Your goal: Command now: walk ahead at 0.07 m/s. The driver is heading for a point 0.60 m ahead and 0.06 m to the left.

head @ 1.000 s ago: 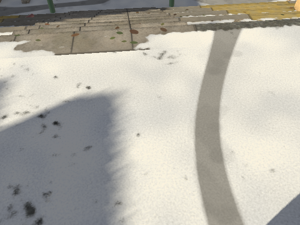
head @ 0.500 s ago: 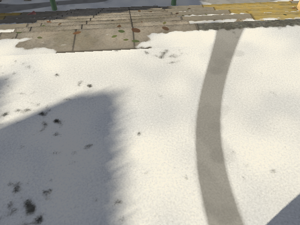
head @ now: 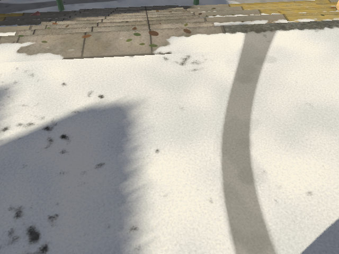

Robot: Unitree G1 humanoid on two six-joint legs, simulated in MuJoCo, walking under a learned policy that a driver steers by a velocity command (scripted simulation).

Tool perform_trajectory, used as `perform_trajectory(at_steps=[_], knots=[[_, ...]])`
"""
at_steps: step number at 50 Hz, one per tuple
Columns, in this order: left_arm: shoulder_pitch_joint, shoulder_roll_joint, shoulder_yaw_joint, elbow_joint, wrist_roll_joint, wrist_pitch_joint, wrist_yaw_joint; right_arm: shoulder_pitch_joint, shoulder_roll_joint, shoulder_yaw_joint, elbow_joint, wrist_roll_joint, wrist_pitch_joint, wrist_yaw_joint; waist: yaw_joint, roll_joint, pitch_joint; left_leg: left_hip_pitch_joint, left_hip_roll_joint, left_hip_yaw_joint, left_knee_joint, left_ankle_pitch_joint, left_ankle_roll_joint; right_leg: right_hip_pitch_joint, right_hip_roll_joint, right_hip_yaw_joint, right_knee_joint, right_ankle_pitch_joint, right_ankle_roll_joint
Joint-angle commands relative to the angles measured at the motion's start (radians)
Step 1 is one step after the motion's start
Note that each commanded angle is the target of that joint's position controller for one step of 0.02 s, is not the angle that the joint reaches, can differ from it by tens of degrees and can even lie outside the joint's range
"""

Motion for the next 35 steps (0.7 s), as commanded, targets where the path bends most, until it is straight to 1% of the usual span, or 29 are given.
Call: perform_trajectory(at_steps=[1, 3, 4, 5, 6, 7, 8, 9, 10, 11, 12, 13, 14, 15, 16, 17, 18, 19, 20, 21, 23, 25, 28, 30, 31, 32, 33, 34, 35], knots=[[0.098, 0.076, 0.014, 0.0, 0.003, 0.0, 0.001, 0.076, -0.076, -0.013, -0.005, -0.002, 0.0, -0.001, 0.003, -0.005, 0.048, 0.027, 0.069, -0.079, -0.06, -0.088, 0.034, -0.104, -0.085, 0.082, -0.101, -0.061, -0.042], [0.101, 0.11, 0.031, -0.014, 0.006, 0.008, -0.002, 0.069, -0.093, -0.024, -0.022, -0.007, 0.006, 0.004, 0.008, -0.034, 0.086, -0.045, 0.025, -0.056, 0.001, -0.347, 0.061, -0.15, -0.073, 0.109, -0.096, -0.355, -0.08], [0.112, 0.115, 0.035, -0.021, 0.006, 0.011, -0.004, 0.054, -0.09, -0.025, -0.038, -0.011, 0.007, 0.008, 0.017, -0.043, 0.126, -0.108, 0.014, -0.054, 0.032, -0.421, 0.07, -0.169, -0.09, 0.147, -0.112, -0.463, -0.103], [0.138, 0.12, 0.04, -0.021, 0.005, 0.01, -0.005, 0.031, -0.073, -0.023, -0.056, -0.015, 0.004, 0.013, 0.033, -0.069, 0.158, -0.177, -0.001, -0.041, 0.085, -0.426, 0.071, -0.155, -0.126, 0.211, -0.141, -0.528, -0.129], [0.175, 0.134, 0.047, -0.014, 0.005, 0.007, -0.004, 0.004, -0.047, -0.019, -0.077, -0.019, -0.006, 0.019, 0.05, -0.119, 0.169, -0.238, -0.021, 0.002, 0.172, -0.355, 0.064, -0.11, -0.186, 0.302, -0.195, -0.565, -0.16], [0.193, 0.156, 0.058, -0.009, 0.007, 0.003, -0.003, -0.016, -0.032, -0.016, -0.097, -0.028, -0.018, 0.025, 0.055, -0.163, 0.178, -0.284, -0.021, 0.055, 0.252, -0.255, 0.058, -0.07, -0.259, 0.388, -0.241, -0.566, -0.195], [0.188, 0.163, 0.065, -0.013, 0.009, -0.002, -0.004, -0.04, -0.046, -0.02, -0.116, -0.033, -0.031, 0.028, 0.058, -0.155, 0.187, -0.301, 0.008, 0.059, 0.299, -0.217, 0.059, -0.074, -0.299, 0.424, -0.262, -0.522, -0.218], [0.175, 0.166, 0.069, -0.02, 0.011, -0.009, -0.007, -0.049, -0.06, -0.025, -0.132, -0.029, -0.043, 0.034, 0.049, -0.138, 0.181, -0.3, 0.021, 0.054, 0.306, -0.226, 0.062, -0.073, -0.305, 0.419, -0.261, -0.472, -0.224], [0.158, 0.17, 0.073, -0.028, 0.013, -0.015, -0.01, -0.038, -0.064, -0.029, -0.141, -0.024, -0.053, 0.04, 0.033, -0.13, 0.173, -0.273, 0.026, 0.057, 0.277, -0.244, 0.067, -0.078, -0.296, 0.39, -0.246, -0.43, -0.22], [0.129, 0.172, 0.076, -0.035, 0.01, -0.021, -0.012, 0.003, -0.054, -0.03, -0.139, -0.019, -0.064, 0.044, 0.001, -0.137, 0.179, -0.184, 0.023, 0.071, 0.191, -0.229, 0.075, -0.131, -0.276, 0.345, -0.211, -0.386, -0.206], [0.08, 0.158, 0.074, -0.05, 0.002, -0.025, -0.013, 0.088, -0.045, -0.033, -0.112, -0.008, -0.072, 0.045, -0.047, -0.115, 0.171, -0.014, -0.005, 0.09, 0.087, -0.179, 0.079, -0.223, -0.226, 0.275, -0.159, -0.33, -0.178], [0.038, 0.142, 0.072, -0.07, 0.002, -0.033, -0.015, 0.206, -0.052, -0.042, -0.068, -0.003, -0.078, 0.04, -0.094, -0.066, 0.15, 0.182, -0.015, 0.063, 0.015, -0.142, 0.078, -0.333, -0.168, 0.202, -0.065, -0.256, -0.146], [-0.01, 0.084, 0.056, -0.104, -0.002, -0.048, -0.023, 0.336, -0.131, -0.065, -0.042, -0.012, -0.087, 0.029, -0.15, 0.124, 0.11, 0.341, 0.155, -0.215, -0.143, -0.293, 0.112, -0.472, -0.054, 0.048, 0.214, -0.163, -0.098], [-0.006, 0.058, 0.05, -0.144, 0.009, -0.06, -0.034, 0.466, -0.239, -0.096, -0.004, -0.005, -0.078, 0.03, -0.159, 0.331, 0.056, 0.429, 0.364, -0.589, -0.27, -0.408, 0.201, -0.619, 0.035, -0.091, 0.506, -0.248, -0.068], [-0.036, 0.128, 0.066, -0.147, 0.039, -0.059, -0.041, 0.392, -0.177, -0.082, -0.019, -0.009, -0.069, 0.029, -0.1, 0.152, 0.115, 0.336, 0.388, -0.597, -0.258, -0.408, 0.211, -0.653, -0.031, -0.044, 0.667, -0.237, -0.078], [-0.049, 0.098, 0.062, -0.147, 0.037, -0.065, -0.051, 0.293, -0.15, -0.072, -0.058, -0.014, -0.072, 0.033, -0.062, 0.059, 0.15, 0.257, 0.358, -0.511, -0.262, -0.35, 0.204, -0.65, -0.068, -0.023, 0.713, -0.144, -0.082], [-0.048, 0.075, 0.057, -0.141, 0.026, -0.072, -0.059, 0.223, -0.139, -0.068, -0.084, -0.017, -0.079, 0.034, -0.032, 0.027, 0.144, 0.216, 0.318, -0.421, -0.279, -0.26, 0.19, -0.619, -0.094, -0.018, 0.712, -0.061, -0.077], [-0.055, 0.08, 0.061, -0.143, 0.026, -0.073, -0.067, 0.198, -0.123, -0.06, -0.094, -0.014, -0.087, 0.032, -0.015, 0.026, 0.134, 0.202, 0.287, -0.349, -0.292, -0.173, 0.181, -0.601, -0.108, -0.027, 0.693, -0.015, -0.069], [-0.053, 0.087, 0.065, -0.143, 0.028, -0.067, -0.072, 0.195, -0.103, -0.051, -0.09, -0.011, -0.094, 0.029, -0.005, 0.04, 0.119, 0.207, 0.251, -0.277, -0.294, -0.067, 0.167, -0.586, -0.112, -0.042, 0.674, 0.017, -0.057], [-0.054, 0.09, 0.068, -0.144, 0.028, -0.06, -0.075, 0.222, -0.096, -0.047, -0.078, -0.01, -0.1, 0.027, -0.003, 0.06, 0.101, 0.229, 0.234, -0.226, -0.281, 0.066, 0.161, -0.586, -0.103, -0.064, 0.667, 0.035, -0.05], [-0.094, 0.087, 0.07, -0.162, 0.026, -0.047, -0.076, 0.277, -0.089, -0.038, -0.055, -0.006, -0.106, 0.023, -0.002, 0.075, 0.083, 0.268, 0.215, -0.145, -0.25, 0.313, 0.156, -0.616, -0.09, -0.099, 0.648, 0.057, -0.037], [-0.191, 0.077, 0.065, -0.202, 0.023, -0.041, -0.076, 0.296, -0.091, -0.031, -0.05, -0.008, -0.108, 0.021, -0.013, 0.083, 0.093, 0.252, 0.201, -0.098, -0.249, 0.427, 0.158, -0.628, -0.077, -0.131, 0.573, 0.087, -0.028], [-0.342, 0.059, 0.051, -0.263, 0.013, -0.039, -0.078, 0.292, -0.094, -0.023, -0.053, -0.009, -0.11, 0.018, -0.031, 0.099, 0.126, 0.19, 0.176, -0.047, -0.261, 0.498, 0.152, -0.552, -0.05, -0.175, 0.359, 0.155, -0.029], [-0.38, 0.066, 0.047, -0.283, 0.007, -0.038, -0.076, 0.296, -0.113, -0.024, -0.049, -0.009, -0.113, 0.014, -0.032, 0.118, 0.127, 0.182, 0.186, -0.031, -0.258, 0.573, 0.151, -0.461, -0.028, -0.198, 0.25, 0.178, -0.049], [-0.374, 0.079, 0.05, -0.288, 0.006, -0.037, -0.073, 0.291, -0.124, -0.026, -0.048, -0.009, -0.116, 0.013, -0.021, 0.122, 0.119, 0.193, 0.199, -0.026, -0.24, 0.65, 0.15, -0.414, -0.017, -0.202, 0.221, 0.178, -0.067], [-0.343, 0.096, 0.057, -0.284, 0.006, -0.039, -0.067, 0.276, -0.135, -0.028, -0.049, -0.009, -0.119, 0.013, 0.002, 0.12, 0.097, 0.212, 0.208, -0.015, -0.193, 0.775, 0.145, -0.355, 0.0, -0.202, 0.203, 0.172, -0.087], [-0.282, 0.116, 0.066, -0.269, 0.006, -0.043, -0.06, 0.261, -0.147, -0.032, -0.05, -0.009, -0.121, 0.011, 0.034, 0.12, 0.059, 0.236, 0.213, -0.004, -0.113, 0.899, 0.137, -0.282, 0.021, -0.201, 0.194, 0.154, -0.107], [-0.169, 0.139, 0.079, -0.234, 0.005, -0.05, -0.053, 0.246, -0.16, -0.036, -0.052, -0.01, -0.118, 0.009, 0.083, 0.115, -0.002, 0.258, 0.212, 0.006, 0.018, 0.973, 0.13, -0.18, 0.041, -0.191, 0.174, 0.138, -0.126], [-0.019, 0.156, 0.093, -0.182, 0.007, -0.057, -0.046, 0.224, -0.17, -0.04, -0.057, -0.006, -0.113, 0.01, 0.149, 0.098, -0.075, 0.225, 0.194, 0.023, 0.199, 0.927, 0.119, -0.014, 0.045, -0.184, 0.101, 0.172, -0.145]])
